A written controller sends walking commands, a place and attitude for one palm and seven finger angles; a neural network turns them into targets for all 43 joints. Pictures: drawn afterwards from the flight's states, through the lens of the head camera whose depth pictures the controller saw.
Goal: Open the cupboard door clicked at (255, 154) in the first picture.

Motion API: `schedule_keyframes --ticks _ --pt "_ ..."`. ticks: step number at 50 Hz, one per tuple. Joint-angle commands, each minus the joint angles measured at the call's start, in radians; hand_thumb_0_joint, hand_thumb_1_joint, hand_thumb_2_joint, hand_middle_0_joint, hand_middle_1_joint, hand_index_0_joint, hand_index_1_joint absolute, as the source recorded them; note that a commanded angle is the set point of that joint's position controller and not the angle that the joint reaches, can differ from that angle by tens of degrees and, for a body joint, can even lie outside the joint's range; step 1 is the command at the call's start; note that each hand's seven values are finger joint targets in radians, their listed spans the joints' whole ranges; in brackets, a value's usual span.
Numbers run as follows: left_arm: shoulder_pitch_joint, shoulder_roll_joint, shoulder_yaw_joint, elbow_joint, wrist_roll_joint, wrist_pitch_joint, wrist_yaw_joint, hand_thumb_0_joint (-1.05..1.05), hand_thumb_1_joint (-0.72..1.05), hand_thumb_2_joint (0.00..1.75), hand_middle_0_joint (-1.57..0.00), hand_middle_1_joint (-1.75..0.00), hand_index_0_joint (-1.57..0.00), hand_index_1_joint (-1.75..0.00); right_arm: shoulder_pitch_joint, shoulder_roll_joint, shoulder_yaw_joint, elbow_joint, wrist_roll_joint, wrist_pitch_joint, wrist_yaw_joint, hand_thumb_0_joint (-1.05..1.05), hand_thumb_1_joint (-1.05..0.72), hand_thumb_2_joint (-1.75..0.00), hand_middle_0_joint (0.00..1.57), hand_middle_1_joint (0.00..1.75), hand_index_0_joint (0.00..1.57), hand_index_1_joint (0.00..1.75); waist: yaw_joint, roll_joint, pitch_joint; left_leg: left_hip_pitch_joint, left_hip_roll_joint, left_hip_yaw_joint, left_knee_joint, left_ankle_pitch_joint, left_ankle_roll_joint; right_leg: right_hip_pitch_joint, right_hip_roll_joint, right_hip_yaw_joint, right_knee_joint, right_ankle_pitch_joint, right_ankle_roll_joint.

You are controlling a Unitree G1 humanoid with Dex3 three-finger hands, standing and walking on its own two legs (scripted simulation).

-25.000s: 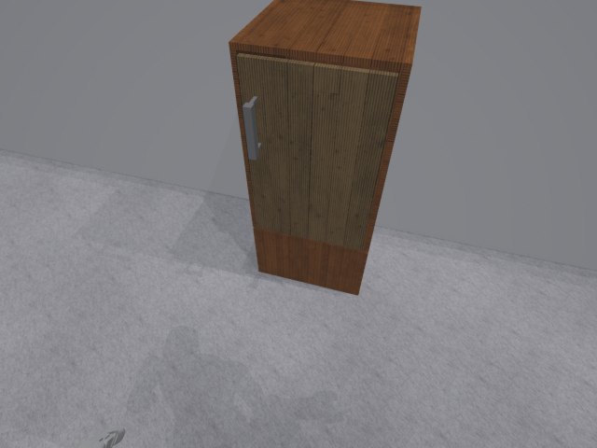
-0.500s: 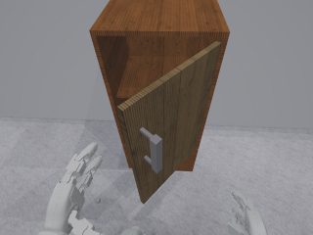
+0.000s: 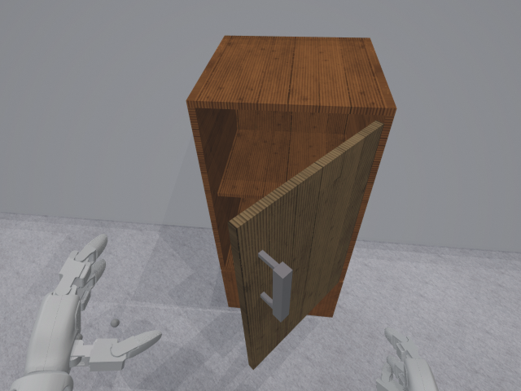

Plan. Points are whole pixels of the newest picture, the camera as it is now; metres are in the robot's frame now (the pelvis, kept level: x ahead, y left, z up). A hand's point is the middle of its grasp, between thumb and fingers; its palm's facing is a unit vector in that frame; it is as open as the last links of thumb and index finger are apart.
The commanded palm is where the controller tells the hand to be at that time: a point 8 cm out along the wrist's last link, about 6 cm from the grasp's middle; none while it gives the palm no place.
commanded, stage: draw the hand back to the body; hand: left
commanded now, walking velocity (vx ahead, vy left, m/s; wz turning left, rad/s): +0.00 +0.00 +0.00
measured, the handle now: (273, 286) +0.31 +0.02 -0.02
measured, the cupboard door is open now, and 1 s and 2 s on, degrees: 50 50 50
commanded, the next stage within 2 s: step back with the hand held close in 0.74 s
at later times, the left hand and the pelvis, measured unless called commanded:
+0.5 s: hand (58, 258) +0.21 +0.25 +0.19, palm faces +0.46 -0.79 -0.40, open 7.9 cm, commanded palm +0.15 +0.29 +0.19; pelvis +0.01 -0.01 +0.02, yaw -1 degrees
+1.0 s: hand (78, 263) +0.20 +0.23 +0.18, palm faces +0.41 -0.79 -0.46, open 7.4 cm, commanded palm +0.14 +0.27 +0.20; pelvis +0.00 -0.03 +0.03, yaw -1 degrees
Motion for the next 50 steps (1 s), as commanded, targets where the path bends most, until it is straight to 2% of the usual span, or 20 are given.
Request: schedule_keyframes --ticks 1,6,9,10,15,18,21,25,26,29,30,33,37,38,42,43,44,45,47,50 --pt "-0.081 0.134 0.142 -0.236 0.000 -0.076 0.026 0.00 0.31 0.64 -0.18 -0.30 -0.18 -0.30 -0.138 -0.106 -0.037 -0.135 0.000 -0.077 -0.004 0.00 -0.90 -0.90 0.20 0.30 0.20 0.30 0.005 0.024 0.001 0.160 0.052 -0.110 -0.217 0.275 -0.038 0.011 -0.001 0.021 -0.168 0.199 -0.029" --pt "-0.097 0.153 0.209 -0.189 -0.011 -0.077 0.020 0.00 0.48 0.72 -0.19 -0.30 -0.19 -0.30 -0.160 -0.114 -0.047 -0.098 -0.007 -0.082 0.009 0.00 -0.90 -0.90 0.20 0.30 0.20 0.30 0.014 -0.040 0.019 0.215 0.056 -0.094 -0.273 0.355 -0.042 0.096 0.003 0.019 -0.224 0.268 -0.027" --pt "-0.142 0.177 0.256 -0.191 -0.016 -0.082 0.016 0.00 0.58 0.76 -0.19 -0.30 -0.19 -0.30 -0.169 -0.118 -0.052 -0.082 -0.010 -0.074 0.015 0.00 -0.90 -0.90 0.20 0.30 0.20 0.30 0.019 -0.015 0.019 0.252 0.056 -0.085 -0.300 0.376 -0.046 0.130 0.004 0.026 -0.254 0.288 -0.028" --pt "-0.157 0.190 0.274 -0.177 -0.016 -0.083 0.016 0.00 0.62 0.78 -0.19 -0.30 -0.19 -0.30 -0.174 -0.121 -0.055 -0.075 -0.009 -0.071 0.016 0.00 -0.90 -0.90 0.20 0.30 0.20 0.30 0.020 -0.036 0.030 0.251 0.058 -0.091 -0.313 0.366 -0.049 0.140 0.008 0.024 -0.266 0.281 -0.030" --pt "-0.228 0.237 0.346 -0.204 -0.022 -0.098 0.018 0.00 0.80 0.86 -0.20 -0.30 -0.20 -0.30 -0.189 -0.123 -0.059 -0.054 -0.013 -0.069 0.021 0.00 -0.90 -0.90 0.20 0.30 0.20 0.30 0.027 0.038 0.015 0.298 0.053 -0.077 -0.339 0.401 -0.047 0.190 0.007 0.036 -0.303 0.321 -0.033" --pt "-0.259 0.251 0.379 -0.211 -0.029 -0.105 0.018 0.00 0.90 0.90 -0.20 -0.30 -0.20 -0.30 -0.190 -0.122 -0.066 -0.041 -0.013 -0.069 0.024 0.00 -0.90 -0.90 0.20 0.30 0.20 0.30 0.025 0.035 0.003 0.327 0.054 -0.072 -0.342 0.442 -0.048 0.200 0.007 0.039 -0.313 0.354 -0.030" --pt "-0.196 0.163 0.308 -0.105 -0.034 -0.092 0.000 0.00 0.90 0.90 -0.20 -0.30 -0.20 -0.30 -0.194 -0.126 -0.071 -0.034 -0.014 -0.059 0.034 0.00 -0.90 -0.90 0.20 0.30 0.20 0.30 0.016 -0.023 0.079 0.316 0.056 -0.063 -0.359 0.413 -0.041 0.182 0.008 0.036 -0.335 0.344 -0.025" --pt "-0.216 0.189 0.320 -0.097 -0.035 -0.095 -0.008 0.00 0.90 0.90 -0.20 -0.30 -0.20 -0.30 -0.203 -0.135 -0.083 -0.035 -0.015 -0.045 0.035 0.00 -0.90 -0.90 0.20 0.30 0.20 0.30 0.023 -0.057 0.070 0.317 0.046 -0.049 -0.363 0.376 -0.029 0.201 0.007 0.040 -0.355 0.350 -0.024" --pt "-0.235 0.199 0.325 -0.123 -0.035 -0.100 -0.008 0.00 0.90 0.90 -0.20 -0.30 -0.20 -0.30 -0.207 -0.134 -0.084 -0.038 -0.016 -0.043 0.035 0.00 -0.90 -0.90 0.20 0.30 0.20 0.30 0.023 -0.060 0.042 0.328 0.044 -0.049 -0.364 0.367 -0.026 0.208 0.006 0.046 -0.357 0.346 -0.022" --pt "-0.239 0.239 0.360 -0.181 -0.032 -0.117 -0.002 0.00 0.90 0.90 -0.20 -0.30 -0.20 -0.30 -0.211 -0.124 -0.083 -0.036 -0.019 -0.053 0.031 0.00 -0.90 -0.90 0.20 0.30 0.20 0.30 0.031 -0.010 -0.012 0.351 0.035 -0.040 -0.350 0.389 -0.024 0.231 0.002 0.054 -0.356 0.380 -0.023" --pt "-0.252 0.258 0.368 -0.196 -0.029 -0.118 0.001 0.00 0.90 0.90 -0.20 -0.30 -0.20 -0.30 -0.214 -0.126 -0.081 -0.034 -0.019 -0.056 0.030 0.00 -0.90 -0.90 0.20 0.30 0.20 0.30 0.033 0.014 -0.014 0.347 0.034 -0.043 -0.351 0.394 -0.027 0.242 0.002 0.055 -0.357 0.385 -0.027" --pt "-0.233 0.243 0.361 -0.203 -0.029 -0.121 0.004 0.00 0.90 0.90 -0.20 -0.30 -0.20 -0.30 -0.217 -0.117 -0.077 -0.027 -0.019 -0.068 0.028 0.00 -0.90 -0.90 0.20 0.30 0.20 0.30 0.030 0.034 0.009 0.352 0.031 -0.039 -0.348 0.407 -0.028 0.225 0.002 0.056 -0.364 0.401 -0.025" --pt "-0.225 0.222 0.347 -0.148 -0.034 -0.115 0.000 0.00 0.90 0.90 -0.20 -0.30 -0.20 -0.30 -0.219 -0.118 -0.082 -0.017 -0.017 -0.068 0.027 0.00 -0.90 -0.90 0.20 0.30 0.20 0.30 0.022 -0.011 0.072 0.349 0.033 -0.030 -0.350 0.382 -0.025 0.190 0.004 0.058 -0.386 0.388 -0.020" --pt "-0.222 0.213 0.341 -0.134 -0.036 -0.116 -0.004 0.00 0.90 0.90 -0.20 -0.30 -0.20 -0.30 -0.219 -0.118 -0.084 -0.015 -0.016 -0.066 0.027 0.00 -0.90 -0.90 0.20 0.30 0.20 0.30 0.021 -0.041 0.078 0.350 0.034 -0.029 -0.351 0.373 -0.023 0.185 0.006 0.058 -0.391 0.378 -0.018" --pt "-0.217 0.204 0.337 -0.088 -0.042 -0.119 -0.012 0.00 0.90 0.90 -0.20 -0.30 -0.20 -0.30 -0.222 -0.120 -0.090 -0.013 -0.015 -0.056 0.028 0.00 -0.90 -0.90 0.20 0.30 0.20 0.30 0.023 -0.078 0.086 0.346 0.033 -0.022 -0.355 0.349 -0.015 0.184 0.002 0.068 -0.404 0.362 -0.012" --pt "-0.310 0.241 0.355 -0.155 -0.040 -0.131 -0.009 0.00 0.90 0.90 -0.20 -0.30 -0.20 -0.30 -0.231 -0.123 -0.090 -0.015 -0.014 -0.059 0.027 0.00 -0.90 -0.90 0.20 0.30 0.20 0.30 0.022 -0.053 0.054 0.359 0.029 -0.022 -0.351 0.347 -0.013 0.190 -0.001 0.073 -0.407 0.360 -0.012" --pt "-0.350 0.344 0.460 -0.173 -0.030 -0.167 -0.002 0.00 0.90 0.90 -0.20 -0.30 -0.20 -0.30 -0.219 -0.139 -0.092 -0.045 -0.003 -0.040 0.028 0.00 -0.90 -0.90 0.20 0.30 0.20 0.30 -0.025 -0.065 0.125 0.301 0.043 -0.045 -0.297 0.284 0.000 0.065 -0.054 0.166 -0.456 0.396 -0.001" --pt "-0.339 0.331 0.450 -0.144 -0.024 -0.181 -0.005 0.00 0.90 0.90 -0.20 -0.30 -0.20 -0.30 -0.212 -0.126 -0.093 -0.031 -0.009 -0.027 0.026 0.00 -0.90 -0.90 0.20 0.30 0.20 0.30 -0.024 -0.082 0.118 0.277 0.039 -0.057 -0.282 0.261 -0.004 0.077 -0.081 0.161 -0.453 0.406 -0.008" --pt "-0.204 0.257 0.389 -0.100 -0.023 -0.171 -0.013 0.00 0.90 0.90 -0.20 -0.30 -0.20 -0.30 -0.222 -0.128 -0.098 -0.033 -0.016 -0.009 0.030 0.00 -0.90 -0.90 0.20 0.30 0.20 0.30 -0.026 -0.092 0.085 0.296 0.040 -0.039 -0.263 0.290 -0.005 0.057 -0.090 0.156 -0.442 0.457 0.007" --pt "-0.138 0.246 0.379 -0.155 -0.025 -0.177 -0.010 0.00 0.90 0.90 -0.20 -0.30 -0.20 -0.30 -0.213 -0.136 -0.108 -0.050 -0.015 0.007 0.029 0.00 -0.90 -0.90 0.20 0.30 0.20 0.30 -0.029 -0.029 -0.017 0.307 0.056 -0.033 -0.276 0.392 -0.008 0.116 -0.089 0.117 -0.371 0.546 0.013"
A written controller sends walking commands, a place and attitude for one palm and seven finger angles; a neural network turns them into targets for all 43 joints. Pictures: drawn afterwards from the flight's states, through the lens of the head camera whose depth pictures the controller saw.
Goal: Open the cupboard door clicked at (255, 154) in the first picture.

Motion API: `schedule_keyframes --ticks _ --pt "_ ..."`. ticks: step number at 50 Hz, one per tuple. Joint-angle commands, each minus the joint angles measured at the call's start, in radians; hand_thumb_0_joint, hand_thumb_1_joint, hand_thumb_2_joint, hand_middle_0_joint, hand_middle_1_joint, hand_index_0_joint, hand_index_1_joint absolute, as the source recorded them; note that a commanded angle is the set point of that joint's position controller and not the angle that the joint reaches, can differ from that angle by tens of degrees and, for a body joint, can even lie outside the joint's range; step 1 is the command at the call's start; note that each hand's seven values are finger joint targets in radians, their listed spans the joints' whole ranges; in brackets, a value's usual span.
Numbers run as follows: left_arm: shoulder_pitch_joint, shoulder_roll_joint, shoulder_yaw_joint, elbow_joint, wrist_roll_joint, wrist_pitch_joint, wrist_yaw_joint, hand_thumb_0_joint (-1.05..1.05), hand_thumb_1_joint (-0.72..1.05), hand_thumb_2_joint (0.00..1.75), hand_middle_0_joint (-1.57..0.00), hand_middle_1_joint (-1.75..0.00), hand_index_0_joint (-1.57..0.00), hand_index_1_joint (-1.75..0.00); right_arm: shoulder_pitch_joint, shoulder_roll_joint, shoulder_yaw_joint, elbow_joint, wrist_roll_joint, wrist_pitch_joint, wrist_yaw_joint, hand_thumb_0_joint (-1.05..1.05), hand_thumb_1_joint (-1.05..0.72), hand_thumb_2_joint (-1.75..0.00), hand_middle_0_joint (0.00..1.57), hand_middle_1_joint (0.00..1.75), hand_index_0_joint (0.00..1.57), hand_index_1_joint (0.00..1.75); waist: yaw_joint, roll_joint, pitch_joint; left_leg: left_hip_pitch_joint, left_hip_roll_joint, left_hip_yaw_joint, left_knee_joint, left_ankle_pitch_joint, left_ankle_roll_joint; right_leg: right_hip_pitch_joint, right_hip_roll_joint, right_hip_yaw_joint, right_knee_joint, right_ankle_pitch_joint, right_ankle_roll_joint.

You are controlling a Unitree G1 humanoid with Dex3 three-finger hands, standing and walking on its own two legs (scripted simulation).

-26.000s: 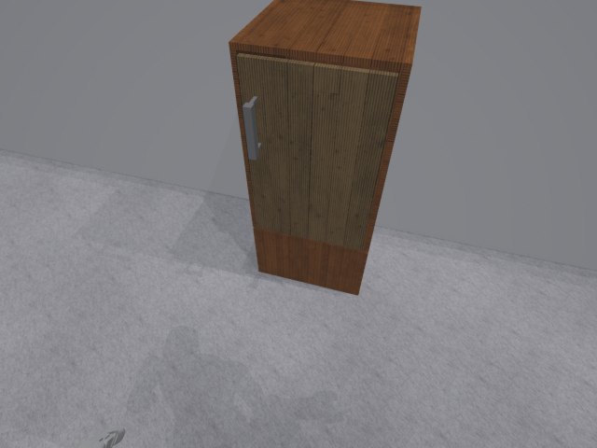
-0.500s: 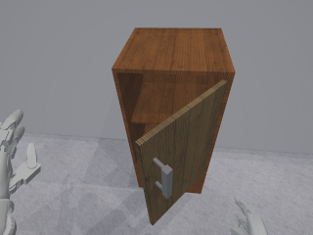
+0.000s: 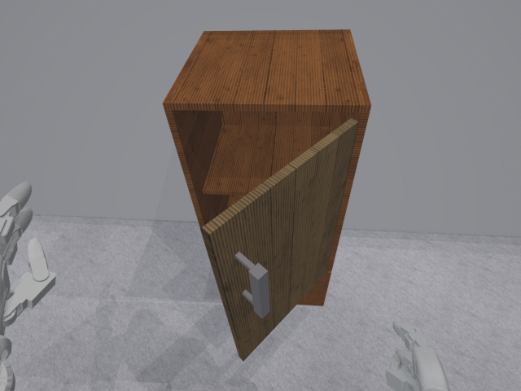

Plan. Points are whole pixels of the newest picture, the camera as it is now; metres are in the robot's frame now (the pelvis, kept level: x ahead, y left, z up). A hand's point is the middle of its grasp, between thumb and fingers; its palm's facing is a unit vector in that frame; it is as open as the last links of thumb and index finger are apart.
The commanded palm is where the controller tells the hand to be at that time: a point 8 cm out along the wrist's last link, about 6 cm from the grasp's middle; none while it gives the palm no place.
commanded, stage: step back with the hand held close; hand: left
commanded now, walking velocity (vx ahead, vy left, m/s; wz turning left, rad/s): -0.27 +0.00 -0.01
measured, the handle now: (252, 285) +0.31 +0.05 -0.05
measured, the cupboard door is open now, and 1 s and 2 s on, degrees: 50 50 50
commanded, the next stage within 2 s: stop stepping back and stand still in 1.30 s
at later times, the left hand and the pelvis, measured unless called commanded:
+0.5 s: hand out of the picture +0.14 +0.30 +0.15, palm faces +0.37 -0.78 -0.50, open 7.4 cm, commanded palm +0.07 +0.34 +0.17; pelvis -0.07 +0.04 -0.01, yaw +0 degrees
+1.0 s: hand out of the picture +0.06 +0.33 +0.17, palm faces +0.45 -0.76 -0.46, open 7.4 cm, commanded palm -0.01 +0.36 +0.17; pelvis -0.15 +0.06 -0.01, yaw +2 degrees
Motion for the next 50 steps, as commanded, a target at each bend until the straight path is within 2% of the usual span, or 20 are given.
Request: schedule_keyframes --ticks 1,5,8,12,19,23,25,28,31,33,36,38,40,41,42,43,45,46,47,50 --pt "0.047 0.196 0.116 -0.230 -0.002 -0.071 0.018 0.00 0.90 0.90 -0.20 -0.30 -0.20 -0.30 -0.100 -0.109 -0.051 -0.173 0.006 -0.020 -0.015 0.00 -0.90 -0.90 0.20 0.30 0.20 0.30 -0.015 -0.038 -0.155 0.107 0.021 -0.027 0.007 0.292 0.036 -0.086 -0.139 0.110 -0.030 0.413 0.055" --pt "0.077 0.254 0.169 -0.303 -0.007 -0.073 0.033 0.00 0.90 0.90 -0.20 -0.30 -0.20 -0.30 -0.103 -0.109 -0.061 -0.195 0.011 0.000 -0.024 0.00 -0.90 -0.90 0.20 0.30 0.20 0.30 -0.014 -0.054 -0.226 0.098 0.035 -0.033 0.016 0.400 0.033 -0.045 -0.134 0.097 0.030 0.500 0.050" --pt "0.103 0.255 0.183 -0.289 -0.013 -0.069 0.041 0.00 0.90 0.90 -0.20 -0.30 -0.20 -0.30 -0.104 -0.099 -0.065 -0.209 0.017 0.014 -0.028 0.00 -0.90 -0.90 0.20 0.30 0.20 0.30 -0.016 -0.088 -0.210 0.070 0.042 -0.041 0.018 0.404 0.030 -0.066 -0.125 0.105 0.045 0.485 0.047" --pt "0.103 0.244 0.173 -0.284 -0.012 -0.072 0.049 0.00 0.90 0.90 -0.20 -0.30 -0.20 -0.30 -0.098 -0.106 -0.068 -0.213 0.020 0.015 -0.032 0.00 -0.90 -0.90 0.20 0.30 0.20 0.30 -0.019 -0.060 -0.167 0.012 0.050 -0.062 -0.007 0.319 0.030 -0.096 -0.111 0.112 0.044 0.353 0.044" --pt "0.086 0.225 0.150 -0.308 0.007 -0.096 0.058 0.00 0.90 0.90 -0.20 -0.30 -0.20 -0.30 -0.091 -0.124 -0.065 -0.223 0.017 -0.003 -0.030 0.00 -0.90 -0.90 0.20 0.30 0.20 0.30 -0.026 -0.013 -0.081 -0.192 0.079 -0.126 -0.110 -0.084 0.055 -0.087 -0.080 0.121 0.058 0.061 0.040" --pt "0.052 0.225 0.176 -0.334 0.035 -0.121 0.064 0.00 0.90 0.90 -0.20 -0.30 -0.20 -0.30 -0.092 -0.134 -0.065 -0.235 0.008 -0.023 -0.032 0.00 -0.90 -0.90 0.20 0.30 0.20 0.30 -0.018 0.082 -0.044 -0.462 0.149 -0.224 -0.252 -0.408 0.097 0.074 -0.025 0.091 0.222 -0.015 0.054" --pt "0.040 0.241 0.203 -0.344 0.047 -0.131 0.066 0.00 0.90 0.90 -0.20 -0.30 -0.20 -0.30 -0.095 -0.134 -0.069 -0.233 0.005 -0.033 -0.034 0.00 -0.90 -0.90 0.20 0.30 0.20 0.30 -0.010 0.118 -0.065 -0.541 0.180 -0.263 -0.297 -0.479 0.114 0.152 -0.002 0.076 0.319 0.018 0.057" --pt "0.055 0.237 0.211 -0.351 0.046 -0.144 0.060 0.00 0.90 0.90 -0.20 -0.30 -0.20 -0.30 -0.079 -0.119 -0.073 -0.229 0.002 -0.048 -0.027 0.00 -0.90 -0.90 0.20 0.30 0.20 0.30 -0.016 0.066 -0.071 -0.542 0.178 -0.265 -0.255 -0.457 0.118 0.136 0.001 0.095 0.326 0.000 0.047" --pt "0.061 0.224 0.177 -0.378 0.018 -0.151 0.058 0.00 0.90 0.90 -0.20 -0.30 -0.20 -0.30 -0.062 -0.104 -0.072 -0.212 0.009 -0.062 -0.018 0.00 -0.90 -0.90 0.20 0.30 0.20 0.30 -0.040 -0.070 -0.097 -0.244 0.061 -0.160 -0.074 -0.215 0.049 -0.125 -0.066 0.194 0.103 0.024 0.000" --pt "0.047 0.214 0.152 -0.365 0.011 -0.158 0.061 0.00 0.90 0.90 -0.20 -0.30 -0.20 -0.30 -0.047 -0.108 -0.076 -0.179 0.011 -0.069 -0.014 0.00 -0.90 -0.90 0.20 0.30 0.20 0.30 -0.047 -0.109 -0.141 -0.063 0.032 -0.117 0.051 -0.111 0.022 -0.275 -0.118 0.247 0.027 -0.012 -0.019" --pt "0.027 0.220 0.141 -0.370 0.012 -0.162 0.074 0.00 0.90 0.90 -0.20 -0.30 -0.20 -0.30 -0.044 -0.108 -0.081 -0.149 0.010 -0.072 -0.017 0.00 -0.90 -0.90 0.20 0.30 0.20 0.30 -0.056 -0.130 -0.128 0.065 0.008 -0.099 0.204 -0.075 0.006 -0.450 -0.184 0.287 -0.040 -0.070 -0.055" --pt "0.006 0.240 0.153 -0.375 0.017 -0.163 0.080 0.00 0.90 0.90 -0.20 -0.30 -0.20 -0.30 -0.059 -0.104 -0.073 -0.149 0.005 -0.073 -0.021 0.00 -0.90 -0.90 0.20 0.30 0.20 0.30 -0.055 -0.117 -0.093 0.039 0.014 -0.112 0.162 -0.044 0.008 -0.459 -0.169 0.257 -0.013 -0.030 -0.041" --pt "-0.002 0.265 0.177 -0.382 0.019 -0.167 0.080 0.00 0.90 0.90 -0.20 -0.30 -0.20 -0.30 -0.090 -0.111 -0.070 -0.151 0.000 -0.075 -0.032 0.00 -0.90 -0.90 0.20 0.30 0.20 0.30 -0.049 -0.021 -0.065 -0.037 0.075 -0.189 -0.004 -0.061 0.026 -0.405 -0.077 0.189 0.081 -0.039 0.004" --pt "0.000 0.265 0.194 -0.389 0.020 -0.168 0.079 0.00 0.90 0.90 -0.20 -0.30 -0.20 -0.30 -0.105 -0.115 -0.068 -0.165 -0.001 -0.081 -0.033 0.00 -0.90 -0.90 0.20 0.30 0.20 0.30 -0.034 0.068 -0.077 -0.169 0.152 -0.278 -0.162 -0.175 0.051 -0.264 -0.003 0.129 0.209 -0.075 0.037" --pt "-0.012 0.253 0.207 -0.394 0.026 -0.173 0.073 0.00 0.90 0.90 -0.20 -0.30 -0.20 -0.30 -0.116 -0.127 -0.072 -0.173 -0.006 -0.087 -0.032 0.00 -0.90 -0.90 0.20 0.30 0.20 0.30 -0.026 0.191 -0.095 -0.358 0.249 -0.402 -0.335 -0.430 0.097 -0.079 0.060 0.096 0.428 -0.126 0.054" --pt "-0.019 0.265 0.232 -0.384 0.034 -0.175 0.070 0.00 0.90 0.90 -0.20 -0.30 -0.20 -0.30 -0.112 -0.121 -0.076 -0.164 -0.020 -0.089 -0.032 0.00 -0.90 -0.90 0.20 0.30 0.20 0.30 -0.026 0.202 -0.103 -0.479 0.311 -0.465 -0.439 -0.585 0.124 0.007 0.086 0.099 0.631 -0.192 0.053" --pt "-0.013 0.284 0.247 -0.380 0.033 -0.173 0.069 0.00 0.90 0.90 -0.20 -0.30 -0.20 -0.30 -0.107 -0.098 -0.081 -0.156 -0.027 -0.088 -0.020 0.00 -0.90 -0.90 0.20 0.30 0.20 0.30 -0.018 0.137 -0.121 -0.475 0.309 -0.425 -0.409 -0.482 0.116 -0.018 0.073 0.120 0.760 -0.216 0.039" --pt "0.009 0.266 0.229 -0.380 0.022 -0.167 0.067 0.00 0.90 0.90 -0.20 -0.30 -0.20 -0.30 -0.100 -0.083 -0.081 -0.156 -0.025 -0.090 -0.011 0.00 -0.90 -0.90 0.20 0.30 0.20 0.30 -0.013 0.046 -0.139 -0.383 0.280 -0.359 -0.361 -0.368 0.111 -0.072 0.058 0.107 0.717 -0.240 0.031" --pt "0.049 0.247 0.211 -0.377 0.013 -0.160 0.066 0.00 0.90 0.90 -0.20 -0.30 -0.20 -0.30 -0.103 -0.085 -0.085 -0.154 -0.017 -0.091 -0.003 0.00 -0.90 -0.90 0.20 0.30 0.20 0.30 -0.008 0.036 -0.169 -0.285 0.247 -0.283 -0.330 -0.298 0.095 -0.111 0.052 0.081 0.663 -0.264 0.027" --pt "0.121 0.206 0.160 -0.381 -0.013 -0.136 0.060 0.00 0.90 0.90 -0.20 -0.30 -0.20 -0.30 -0.094 -0.076 -0.077 -0.150 -0.004 -0.092 0.012 0.00 -0.90 -0.90 0.20 0.30 0.20 0.30 -0.011 0.137 -0.204 -0.163 0.191 -0.180 -0.344 -0.244 0.037 -0.115 0.057 0.006 0.463 -0.312 0.012"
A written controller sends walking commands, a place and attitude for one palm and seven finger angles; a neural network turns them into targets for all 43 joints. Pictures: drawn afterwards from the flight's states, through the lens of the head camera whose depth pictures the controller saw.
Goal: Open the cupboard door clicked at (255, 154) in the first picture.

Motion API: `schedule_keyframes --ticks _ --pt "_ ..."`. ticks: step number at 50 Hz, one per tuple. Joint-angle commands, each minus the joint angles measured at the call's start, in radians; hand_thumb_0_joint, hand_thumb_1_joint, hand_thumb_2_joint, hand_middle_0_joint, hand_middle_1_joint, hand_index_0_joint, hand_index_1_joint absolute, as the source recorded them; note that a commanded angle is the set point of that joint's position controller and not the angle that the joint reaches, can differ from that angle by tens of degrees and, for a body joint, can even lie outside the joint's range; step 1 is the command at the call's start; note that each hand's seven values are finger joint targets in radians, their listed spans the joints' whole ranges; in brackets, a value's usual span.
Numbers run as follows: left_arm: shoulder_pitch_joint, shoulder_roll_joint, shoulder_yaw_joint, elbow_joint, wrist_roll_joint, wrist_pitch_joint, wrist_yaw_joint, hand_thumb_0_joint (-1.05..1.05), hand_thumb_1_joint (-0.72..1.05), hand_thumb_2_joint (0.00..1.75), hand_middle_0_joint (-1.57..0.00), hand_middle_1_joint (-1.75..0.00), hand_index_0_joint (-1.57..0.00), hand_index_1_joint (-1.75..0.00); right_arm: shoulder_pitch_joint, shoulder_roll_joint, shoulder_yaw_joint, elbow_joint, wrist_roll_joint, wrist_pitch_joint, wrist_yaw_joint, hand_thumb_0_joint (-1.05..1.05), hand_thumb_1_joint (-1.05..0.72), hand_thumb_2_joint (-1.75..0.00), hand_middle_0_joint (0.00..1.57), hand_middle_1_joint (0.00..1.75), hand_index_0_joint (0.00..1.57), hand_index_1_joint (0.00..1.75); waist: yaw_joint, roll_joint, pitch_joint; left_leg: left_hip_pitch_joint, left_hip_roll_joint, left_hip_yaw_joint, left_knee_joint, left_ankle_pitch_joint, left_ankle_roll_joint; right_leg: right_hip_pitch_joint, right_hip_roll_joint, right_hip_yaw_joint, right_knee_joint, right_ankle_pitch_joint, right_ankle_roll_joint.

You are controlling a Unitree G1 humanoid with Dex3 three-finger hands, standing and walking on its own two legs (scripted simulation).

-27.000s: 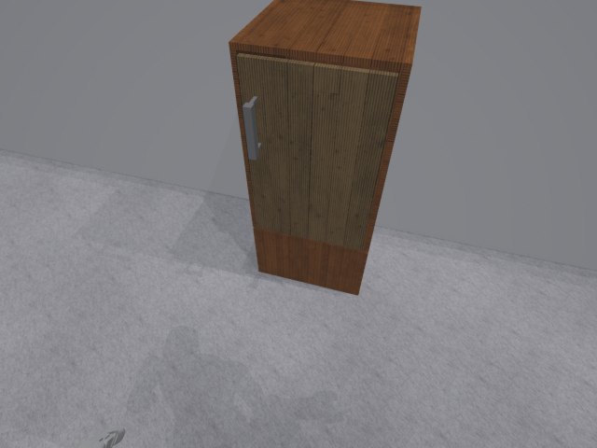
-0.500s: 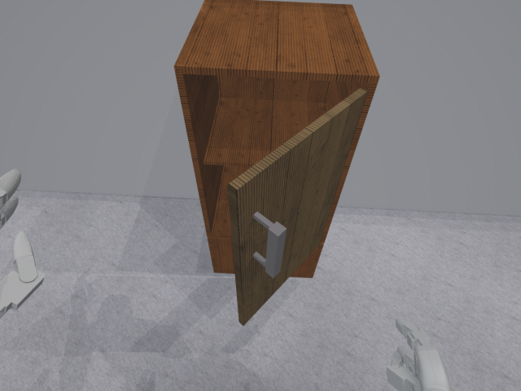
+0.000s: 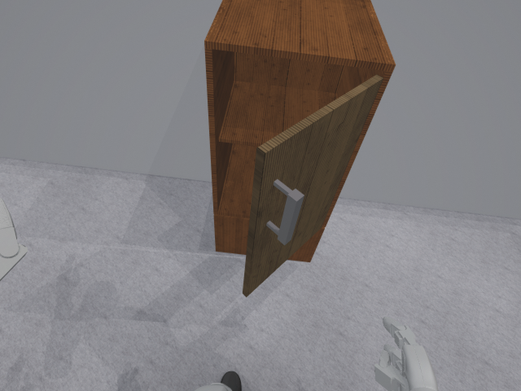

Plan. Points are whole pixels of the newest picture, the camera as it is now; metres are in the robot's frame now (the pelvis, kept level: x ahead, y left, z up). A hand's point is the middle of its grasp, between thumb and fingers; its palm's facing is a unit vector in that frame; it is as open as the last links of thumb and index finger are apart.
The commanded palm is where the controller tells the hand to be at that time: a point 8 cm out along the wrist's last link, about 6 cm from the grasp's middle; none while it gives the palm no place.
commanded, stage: step back with the hand held close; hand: left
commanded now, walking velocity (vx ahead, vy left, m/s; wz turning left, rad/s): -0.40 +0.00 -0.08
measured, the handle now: (282, 213) +0.45 -0.02 -0.04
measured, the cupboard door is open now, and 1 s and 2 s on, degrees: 50 50 50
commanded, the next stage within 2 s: stop stepping back and stand still in 0.30 s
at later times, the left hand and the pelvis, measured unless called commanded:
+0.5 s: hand out of the picture +0.11 +0.23 +0.17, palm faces +0.17 -0.87 -0.46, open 7.4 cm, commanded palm +0.05 +0.29 +0.18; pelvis -0.13 +0.02 +0.01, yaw -8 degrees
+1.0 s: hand out of the picture -0.02 +0.26 +0.19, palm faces +0.30 -0.80 -0.52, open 7.4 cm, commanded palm -0.08 +0.32 +0.18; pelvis -0.24 +0.03 -0.01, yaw -4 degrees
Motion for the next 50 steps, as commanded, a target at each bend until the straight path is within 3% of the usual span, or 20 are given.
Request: schedule_keyframes --ticks 1,4,7,10,12,14,19,26,27,28,29,31,33,38,40,41,42,43,45,50 --pt "0.074 0.101 0.047 -0.217 -0.036 -0.046 0.005 0.00 0.90 0.90 -0.20 -0.30 -0.20 -0.30 -0.085 -0.143 -0.043 -0.132 0.014 -0.053 0.006 0.00 -0.90 -0.90 0.20 0.30 0.20 0.30 0.019 0.205 -0.216 0.166 0.190 -0.158 -0.311 -0.457 -0.076 0.105 -0.003 -0.084 -0.210 -0.088 -0.026" --pt "0.020 0.136 0.056 -0.225 -0.047 -0.069 -0.001 0.00 0.90 0.90 -0.20 -0.30 -0.20 -0.30 -0.060 -0.145 -0.044 -0.100 0.002 -0.051 0.009 0.00 -0.90 -0.90 0.20 0.30 0.20 0.30 0.020 0.162 -0.237 0.307 0.166 -0.102 -0.201 -0.280 -0.160 0.095 -0.061 -0.050 -0.604 -0.026 -0.063" --pt "-0.070 0.229 0.099 -0.246 -0.041 -0.098 0.008 0.00 0.90 0.90 -0.20 -0.30 -0.20 -0.30 -0.073 -0.129 -0.029 -0.079 0.012 -0.040 -0.008 0.00 -0.90 -0.90 0.20 0.30 0.20 0.30 0.004 -0.160 -0.150 0.363 0.023 -0.060 0.427 -0.269 -0.133 -0.232 -0.433 0.305 -0.808 0.290 -0.165" --pt "-0.184 0.215 0.075 -0.239 -0.021 -0.107 -0.012 0.00 0.90 0.90 -0.20 -0.30 -0.20 -0.30 -0.109 -0.126 -0.018 -0.098 0.019 -0.072 -0.019 0.00 -0.90 -0.90 0.20 0.30 0.20 0.30 0.004 -0.297 -0.173 0.172 -0.030 -0.016 0.363 -0.289 -0.116 0.052 -0.331 0.077 -0.552 0.895 -0.101" --pt "-0.137 0.187 0.071 -0.181 -0.036 -0.039 -0.023 0.00 0.90 0.90 -0.20 -0.30 -0.20 -0.30 -0.107 -0.147 -0.007 -0.114 0.031 -0.049 -0.053 0.00 -0.90 -0.90 0.20 0.30 0.20 0.30 -0.027 -0.127 -0.136 0.357 -0.015 -0.035 0.076 0.248 -0.073 0.015 -0.179 -0.053 -0.296 0.916 0.026" --pt "-0.150 0.192 0.076 -0.195 -0.035 -0.042 -0.027 0.00 0.90 0.90 -0.20 -0.30 -0.20 -0.30 -0.092 -0.156 -0.010 -0.101 0.008 -0.076 -0.026 0.00 -0.90 -0.90 0.20 0.30 0.20 0.30 0.008 0.274 -0.221 0.514 0.272 -0.356 -0.057 0.869 0.049 -0.123 -0.013 0.052 0.065 -0.110 0.025" --pt "0.105 0.180 0.114 -0.228 -0.042 -0.041 -0.016 0.00 0.90 0.90 -0.20 -0.30 -0.20 -0.30 -0.107 -0.168 -0.033 -0.132 -0.001 -0.083 0.006 0.00 -0.90 -0.90 0.20 0.30 0.20 0.30 0.029 0.130 -0.165 0.083 0.231 -0.276 -0.311 -0.390 0.013 0.059 -0.031 0.025 0.154 -0.012 0.001" --pt "0.184 0.212 0.170 -0.363 -0.026 -0.023 0.033 0.00 0.90 0.90 -0.20 -0.30 -0.20 -0.30 -0.064 -0.130 -0.038 -0.142 -0.013 -0.074 -0.004 0.00 -0.90 -0.90 0.20 0.30 0.20 0.30 0.029 0.303 -0.174 -0.072 0.088 -0.072 -0.371 -0.659 -0.136 0.338 0.039 -0.182 -0.220 -0.147 -0.040" --pt "0.189 0.218 0.171 -0.350 -0.023 -0.017 0.037 0.00 0.90 0.90 -0.20 -0.30 -0.20 -0.30 -0.044 -0.131 -0.045 -0.127 -0.012 -0.076 -0.009 0.00 -0.90 -0.90 0.20 0.30 0.20 0.30 0.033 0.227 -0.174 -0.019 0.039 -0.014 -0.212 -0.579 -0.164 0.307 0.005 -0.147 -0.415 -0.200 -0.069" --pt "0.170 0.241 0.174 -0.341 -0.016 -0.004 0.037 0.00 0.90 0.90 -0.20 -0.30 -0.20 -0.30 -0.025 -0.120 -0.049 -0.107 0.000 -0.069 -0.013 0.00 -0.90 -0.90 0.20 0.30 0.20 0.30 0.018 -0.055 -0.165 0.137 -0.052 0.087 0.222 -0.457 -0.195 0.056 -0.183 0.011 -0.695 -0.220 -0.129" --pt "0.129 0.238 0.164 -0.355 -0.017 0.012 0.030 0.00 0.90 0.90 -0.20 -0.30 -0.20 -0.30 -0.023 -0.141 -0.061 -0.101 0.008 -0.056 -0.018 0.00 -0.90 -0.90 0.20 0.30 0.20 0.30 0.015 -0.294 -0.094 0.161 -0.078 -0.077 0.729 -0.415 -0.173 -0.315 -0.445 0.322 -0.813 -0.253 -0.201" --pt "-0.112 0.308 0.207 -0.390 -0.029 0.005 0.014 0.00 0.90 0.90 -0.20 -0.30 -0.20 -0.30 0.005 -0.171 -0.060 -0.046 -0.008 -0.037 -0.002 0.00 -0.90 -0.90 0.20 0.30 0.20 0.30 -0.074 -0.274 -0.014 0.022 0.006 -0.215 1.097 -0.300 -0.140 -0.577 -0.595 0.426 -0.869 -0.293 -0.255" --pt "-0.184 0.168 0.098 -0.097 -0.002 0.008 0.004 0.00 0.90 0.90 -0.20 -0.30 -0.20 -0.30 -0.007 -0.117 -0.033 -0.074 0.013 -0.041 -0.023 0.00 -0.90 -0.90 0.20 0.30 0.20 0.30 -0.067 -0.237 -0.046 0.083 0.035 -0.064 0.846 -0.297 -0.127 -0.397 -0.385 0.134 -0.801 -0.366 -0.083" --pt "-0.229 0.065 -0.049 0.000 0.029 -0.008 0.015 0.00 0.90 0.90 -0.20 -0.30 -0.20 -0.30 -0.003 -0.131 -0.009 -0.044 0.012 -0.106 -0.072 0.00 -0.90 -0.90 0.20 0.30 0.20 0.30 -0.025 0.081 0.063 0.209 -0.019 0.056 0.014 -0.489 -0.050 -0.119 -0.274 0.037 -0.468 -0.116 -0.074" --pt "-0.240 0.087 -0.033 -0.121 0.030 -0.047 0.022 0.00 0.90 0.90 -0.20 -0.30 -0.20 -0.30 0.022 -0.163 -0.017 -0.105 0.021 -0.123 -0.063 0.00 -0.90 -0.90 0.20 0.30 0.20 0.30 -0.027 0.332 0.022 0.370 0.251 -0.418 -0.123 -0.454 0.069 -0.311 -0.118 -0.099 -0.074 -0.026 0.018" --pt "-0.237 0.135 0.010 -0.177 0.035 -0.064 0.019 0.00 0.90 0.90 -0.20 -0.30 -0.20 -0.30 0.024 -0.149 -0.015 -0.111 0.014 -0.123 -0.049 0.00 -0.90 -0.90 0.20 0.30 0.20 0.30 -0.032 0.218 0.006 0.377 0.343 -0.509 -0.151 -0.346 0.126 -0.377 -0.121 -0.076 0.054 -0.058 0.020" --pt "-0.168 0.187 0.082 -0.203 0.038 -0.079 0.015 0.00 0.90 0.90 -0.20 -0.30 -0.20 -0.30 -0.006 -0.166 -0.041 -0.122 0.018 -0.126 -0.039 0.00 -0.90 -0.90 0.20 0.30 0.20 0.30 -0.004 0.074 -0.037 0.400 0.329 -0.419 -0.117 -0.160 0.104 -0.377 -0.126 -0.067 0.051 -0.010 0.021" --pt "-0.154 0.207 0.094 -0.296 0.018 -0.090 0.010 0.00 0.90 0.90 -0.20 -0.30 -0.20 -0.30 0.007 -0.133 -0.026 -0.102 0.006 -0.128 -0.028 0.00 -0.90 -0.90 0.20 0.30 0.20 0.30 -0.038 0.182 -0.043 0.375 0.318 -0.494 -0.105 -0.067 0.129 -0.379 -0.134 -0.047 0.097 -0.032 0.020" --pt "-0.087 0.237 0.129 -0.374 0.027 -0.101 -0.007 0.00 0.90 0.90 -0.20 -0.30 -0.20 -0.30 -0.012 -0.135 -0.028 -0.105 0.002 -0.139 0.002 0.00 -0.90 -0.90 0.20 0.30 0.20 0.30 -0.015 0.201 -0.014 0.275 0.310 -0.380 -0.102 -0.003 0.123 -0.299 -0.170 -0.020 0.053 0.063 0.017" --pt "0.116 0.164 0.148 -0.159 0.002 -0.066 0.017 0.00 0.90 0.90 -0.20 -0.30 -0.20 -0.30 -0.025 -0.136 -0.029 -0.117 0.009 -0.095 -0.004 0.00 -0.90 -0.90 0.20 0.30 0.20 0.30 0.019 0.195 -0.067 -0.132 0.171 -0.065 0.065 -0.543 0.009 0.323 -0.090 -0.107 -0.306 0.050 -0.004"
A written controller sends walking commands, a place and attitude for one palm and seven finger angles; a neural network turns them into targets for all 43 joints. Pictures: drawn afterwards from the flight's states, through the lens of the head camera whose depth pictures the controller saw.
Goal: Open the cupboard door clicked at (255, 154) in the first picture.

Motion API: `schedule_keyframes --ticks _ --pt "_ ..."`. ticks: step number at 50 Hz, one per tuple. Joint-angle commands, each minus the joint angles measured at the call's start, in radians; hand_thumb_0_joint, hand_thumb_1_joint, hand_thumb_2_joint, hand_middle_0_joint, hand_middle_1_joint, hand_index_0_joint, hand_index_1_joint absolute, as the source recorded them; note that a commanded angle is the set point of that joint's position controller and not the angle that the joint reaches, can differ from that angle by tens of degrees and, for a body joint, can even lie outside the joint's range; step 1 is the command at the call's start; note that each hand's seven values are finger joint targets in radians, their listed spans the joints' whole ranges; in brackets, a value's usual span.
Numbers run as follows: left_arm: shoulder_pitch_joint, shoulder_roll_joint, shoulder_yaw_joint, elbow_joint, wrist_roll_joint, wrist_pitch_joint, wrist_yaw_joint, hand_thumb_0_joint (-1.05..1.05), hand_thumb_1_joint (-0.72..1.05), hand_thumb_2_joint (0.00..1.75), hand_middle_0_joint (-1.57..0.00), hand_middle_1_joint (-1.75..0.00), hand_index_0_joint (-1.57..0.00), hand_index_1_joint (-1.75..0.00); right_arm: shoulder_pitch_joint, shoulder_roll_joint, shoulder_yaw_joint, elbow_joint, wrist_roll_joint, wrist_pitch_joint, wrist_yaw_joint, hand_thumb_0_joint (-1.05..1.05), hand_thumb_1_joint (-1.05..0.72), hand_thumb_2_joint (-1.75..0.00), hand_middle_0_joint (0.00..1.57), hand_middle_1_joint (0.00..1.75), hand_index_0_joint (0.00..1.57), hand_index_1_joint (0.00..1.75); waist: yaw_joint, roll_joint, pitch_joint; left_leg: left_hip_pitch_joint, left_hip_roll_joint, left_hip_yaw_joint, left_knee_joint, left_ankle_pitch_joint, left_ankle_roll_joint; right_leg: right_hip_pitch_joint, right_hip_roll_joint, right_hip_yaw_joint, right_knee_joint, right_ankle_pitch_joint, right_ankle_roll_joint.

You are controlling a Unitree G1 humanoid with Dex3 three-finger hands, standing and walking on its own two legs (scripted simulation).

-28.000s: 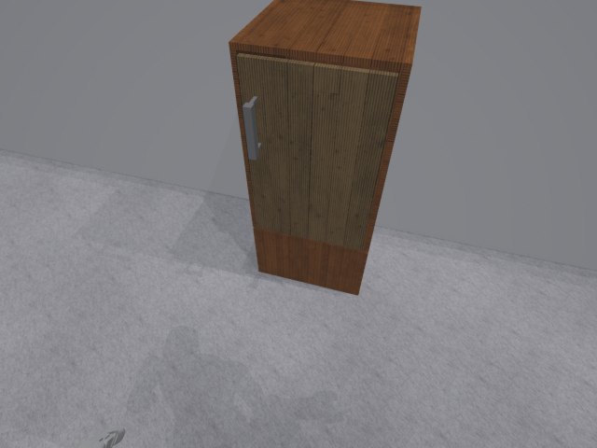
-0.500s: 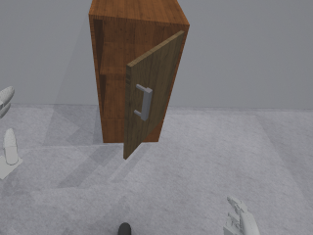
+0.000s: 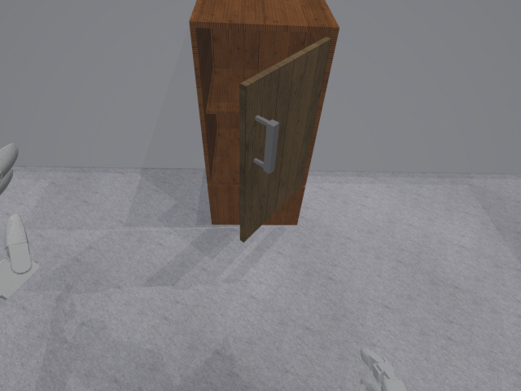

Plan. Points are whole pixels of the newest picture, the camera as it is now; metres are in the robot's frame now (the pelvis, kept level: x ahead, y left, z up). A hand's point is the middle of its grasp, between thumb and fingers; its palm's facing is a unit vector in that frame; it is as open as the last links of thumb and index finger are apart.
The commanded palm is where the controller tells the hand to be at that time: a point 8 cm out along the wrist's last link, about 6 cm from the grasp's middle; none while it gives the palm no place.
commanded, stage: stop stepping back and stand still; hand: left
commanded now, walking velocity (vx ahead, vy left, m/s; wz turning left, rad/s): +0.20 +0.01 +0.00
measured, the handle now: (264, 144) +0.69 +0.00 -0.03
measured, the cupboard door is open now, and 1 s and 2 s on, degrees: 50 50 50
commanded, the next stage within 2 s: let the arm hang, fingers relaxed in 1.30 s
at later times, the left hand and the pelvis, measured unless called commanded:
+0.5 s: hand (29, 256) +0.21 +0.24 +0.20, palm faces +0.44 -0.75 -0.50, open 7.4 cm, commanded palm +0.15 +0.29 +0.19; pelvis +0.02 -0.01 +0.01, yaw +2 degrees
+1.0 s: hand (0, 248) +0.23 +0.29 +0.18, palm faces +0.41 -0.77 -0.49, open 7.4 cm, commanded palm +0.17 +0.33 +0.19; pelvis +0.03 +0.03 +0.02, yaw +1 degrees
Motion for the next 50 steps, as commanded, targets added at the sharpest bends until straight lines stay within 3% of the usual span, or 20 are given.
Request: schedule_keyframes --ticks 1,2,3,4,5,6,8,9,11,13,16,18,20,21,22,25,28,31,40,50 --pt "0.027 0.174 0.173 -0.052 -0.015 -0.040 0.042 0.00 0.90 0.90 -0.20 -0.30 -0.20 -0.30 -0.153 -0.194 -0.087 -0.145 0.017 0.006 -0.028 0.00 -0.90 -0.90 0.20 0.30 0.20 0.30 0.066 0.064 -0.044 -0.504 0.051 0.009 0.152 -0.275 0.114 0.519 -0.060 0.200 -0.324 -0.148 -0.082" --pt "0.015 0.194 0.190 -0.005 -0.015 -0.017 0.045 0.00 0.90 0.90 -0.20 -0.30 -0.20 -0.30 -0.171 -0.186 -0.101 -0.159 0.033 0.023 -0.030 0.00 -0.90 -0.90 0.20 0.30 0.20 0.30 0.065 -0.254 -0.057 -0.567 -0.068 0.062 0.527 -0.280 0.079 0.437 -0.303 0.667 -0.566 -0.359 -0.186" --pt "-0.058 0.176 0.176 0.001 -0.026 -0.018 0.039 0.00 0.90 0.90 -0.20 -0.30 -0.20 -0.30 -0.175 -0.215 -0.110 -0.142 0.030 0.023 -0.037 0.00 -0.90 -0.90 0.20 0.30 0.20 0.30 0.034 -0.232 -0.009 -0.538 -0.054 -0.048 0.702 -0.194 0.073 0.281 -0.385 0.743 -0.651 -0.279 -0.195" --pt "-0.077 0.201 0.216 0.034 -0.027 -0.039 0.034 0.00 0.90 0.90 -0.20 -0.30 -0.20 -0.30 -0.139 -0.223 -0.113 -0.106 0.014 0.021 -0.036 0.00 -0.90 -0.90 0.20 0.30 0.20 0.30 0.008 -0.132 -0.025 -0.495 -0.023 -0.066 0.729 -0.099 0.063 0.246 -0.364 0.633 -0.627 -0.166 -0.187" --pt "-0.118 0.178 0.192 0.065 -0.019 -0.041 0.031 0.00 0.90 0.90 -0.20 -0.30 -0.20 -0.30 -0.153 -0.204 -0.102 -0.096 0.021 0.024 -0.029 0.00 -0.90 -0.90 0.20 0.30 0.20 0.30 -0.001 -0.080 -0.053 -0.463 -0.014 -0.054 0.726 -0.075 0.054 0.196 -0.351 0.635 -0.627 -0.296 -0.179" --pt "-0.055 0.155 0.182 0.118 -0.019 -0.048 0.024 0.00 0.90 0.90 -0.20 -0.30 -0.20 -0.30 -0.136 -0.208 -0.102 -0.085 0.021 0.034 -0.030 0.00 -0.90 -0.90 0.20 0.30 0.20 0.30 0.007 -0.009 -0.019 -0.420 -0.005 -0.041 0.721 0.006 0.044 0.131 -0.304 0.531 -0.628 -0.235 -0.149" --pt "-0.043 0.114 0.132 0.132 -0.021 -0.060 0.009 0.00 0.90 0.90 -0.20 -0.30 -0.20 -0.30 -0.159 -0.203 -0.094 -0.087 0.024 0.044 -0.032 0.00 -0.90 -0.90 0.20 0.30 0.20 0.30 0.016 -0.032 -0.012 -0.354 -0.009 -0.002 0.622 0.079 0.039 0.094 -0.254 0.347 -0.635 -0.082 -0.085" --pt "-0.081 0.103 0.102 0.107 -0.021 -0.068 0.006 0.00 0.90 0.90 -0.20 -0.30 -0.20 -0.30 -0.165 -0.211 -0.094 -0.093 0.027 0.038 -0.034 0.00 -0.90 -0.90 0.20 0.30 0.20 0.30 0.015 -0.081 -0.015 -0.324 -0.011 0.016 0.545 0.083 0.042 0.112 -0.248 0.290 -0.642 -0.042 -0.068" --pt "-0.124 0.096 0.060 0.052 -0.015 -0.082 0.013 0.00 0.90 0.90 -0.20 -0.30 -0.20 -0.30 -0.182 -0.218 -0.093 -0.103 0.026 0.014 -0.045 0.00 -0.90 -0.90 0.20 0.30 0.20 0.30 0.023 -0.077 -0.029 -0.240 -0.023 0.059 0.359 0.065 0.058 0.137 -0.244 0.244 -0.649 -0.029 -0.051" --pt "-0.130 0.102 0.045 -0.014 -0.007 -0.083 0.028 0.00 0.90 0.90 -0.20 -0.30 -0.20 -0.30 -0.169 -0.226 -0.097 -0.114 0.021 -0.005 -0.050 0.00 -0.90 -0.90 0.20 0.30 0.20 0.30 0.043 -0.079 -0.048 -0.165 -0.042 0.092 0.178 0.041 0.077 0.190 -0.246 0.246 -0.651 -0.034 -0.047" --pt "-0.096 0.138 0.077 -0.116 -0.002 -0.080 0.058 0.00 0.90 0.90 -0.20 -0.30 -0.20 -0.30 -0.152 -0.221 -0.099 -0.129 0.013 -0.021 -0.053 0.00 -0.90 -0.90 0.20 0.30 0.20 0.30 0.063 -0.003 -0.069 -0.052 -0.057 0.095 -0.031 0.051 0.094 0.243 -0.263 0.274 -0.629 -0.005 -0.068" --pt "-0.079 0.150 0.100 -0.147 -0.006 -0.078 0.068 0.00 0.90 0.90 -0.20 -0.30 -0.20 -0.30 -0.135 -0.232 -0.104 -0.145 0.012 -0.016 -0.050 0.00 -0.90 -0.90 0.20 0.30 0.20 0.30 0.053 0.066 -0.062 0.023 -0.034 0.033 -0.156 0.090 0.100 0.238 -0.232 0.266 -0.568 0.017 -0.063" --pt "-0.056 0.154 0.120 -0.128 -0.013 -0.075 0.073 0.00 0.90 0.90 -0.20 -0.30 -0.20 -0.30 -0.139 -0.247 -0.110 -0.155 0.016 -0.001 -0.052 0.00 -0.90 -0.90 0.20 0.30 0.20 0.30 0.055 0.182 -0.044 0.028 0.069 -0.097 -0.229 0.095 0.128 0.212 -0.146 0.223 -0.458 0.062 -0.031" --pt "-0.059 0.139 0.116 -0.120 -0.015 -0.074 0.072 0.00 0.90 0.90 -0.20 -0.30 -0.20 -0.30 -0.151 -0.251 -0.107 -0.166 0.025 0.008 -0.048 0.00 -0.90 -0.90 0.20 0.30 0.20 0.30 0.062 0.209 -0.041 0.003 0.107 -0.143 -0.224 0.181 0.140 0.231 -0.106 0.193 -0.413 0.149 -0.012" --pt "-0.070 0.145 0.123 -0.106 -0.020 -0.074 0.070 0.00 0.90 0.90 -0.20 -0.30 -0.20 -0.30 -0.160 -0.255 -0.108 -0.167 0.034 0.012 -0.046 0.00 -0.90 -0.90 0.20 0.30 0.20 0.30 0.062 0.188 -0.061 -0.032 0.110 -0.135 -0.189 0.251 0.136 0.279 -0.095 0.195 -0.399 0.244 0.007" --pt "-0.017 0.117 0.112 -0.001 -0.029 -0.052 0.051 0.00 0.90 0.90 -0.20 -0.30 -0.20 -0.30 -0.151 -0.233 -0.102 -0.159 0.039 0.018 -0.043 0.00 -0.90 -0.90 0.20 0.30 0.20 0.30 0.037 0.179 -0.066 -0.066 0.037 -0.040 -0.140 0.249 0.087 0.320 -0.115 0.215 -0.422 0.355 -0.027" --pt "-0.027 0.093 0.072 0.052 -0.034 -0.038 0.041 0.00 0.90 0.90 -0.20 -0.30 -0.20 -0.30 -0.155 -0.229 -0.096 -0.156 0.046 0.022 -0.033 0.00 -0.90 -0.90 0.20 0.30 0.20 0.30 0.035 0.009 -0.080 -0.050 0.011 -0.011 -0.080 0.219 0.077 0.316 -0.151 0.255 -0.479 0.389 -0.017" --pt "-0.025 0.092 0.054 0.047 -0.032 -0.021 0.036 0.00 0.90 0.90 -0.20 -0.30 -0.20 -0.30 -0.166 -0.226 -0.091 -0.158 0.044 0.025 -0.030 0.00 -0.90 -0.90 0.20 0.30 0.20 0.30 0.038 -0.047 -0.081 -0.029 0.003 -0.012 -0.097 0.217 0.078 0.309 -0.159 0.240 -0.491 0.387 -0.024" --pt "-0.079 0.161 0.099 -0.138 -0.027 -0.021 0.051 0.00 0.90 0.90 -0.20 -0.30 -0.20 -0.30 -0.188 -0.223 -0.071 -0.177 0.022 0.027 -0.045 0.00 -0.90 -0.90 0.20 0.30 0.20 0.30 0.051 0.160 -0.105 0.002 0.038 -0.057 -0.197 0.307 0.084 0.343 -0.089 0.168 -0.431 0.381 -0.023" --pt "0.007 0.094 0.074 -0.017 -0.037 -0.017 0.039 0.00 0.90 0.90 -0.20 -0.30 -0.20 -0.30 -0.179 -0.233 -0.080 -0.169 0.027 0.030 -0.043 0.00 -0.90 -0.90 0.20 0.30 0.20 0.30 0.046 0.107 -0.084 -0.040 0.042 -0.068 -0.239 0.282 0.065 0.354 -0.069 0.136 -0.435 0.365 -0.020"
